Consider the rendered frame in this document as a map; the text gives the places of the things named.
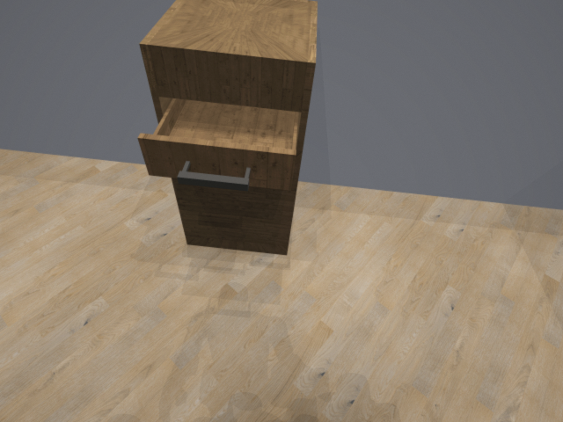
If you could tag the cabinet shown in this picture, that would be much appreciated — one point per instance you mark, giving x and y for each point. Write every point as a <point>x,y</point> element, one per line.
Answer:
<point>258,53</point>

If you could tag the handle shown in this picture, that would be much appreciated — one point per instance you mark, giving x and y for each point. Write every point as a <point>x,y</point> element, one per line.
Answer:
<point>210,180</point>

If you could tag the drawer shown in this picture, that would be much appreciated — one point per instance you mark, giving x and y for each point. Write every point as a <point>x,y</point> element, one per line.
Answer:
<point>224,139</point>

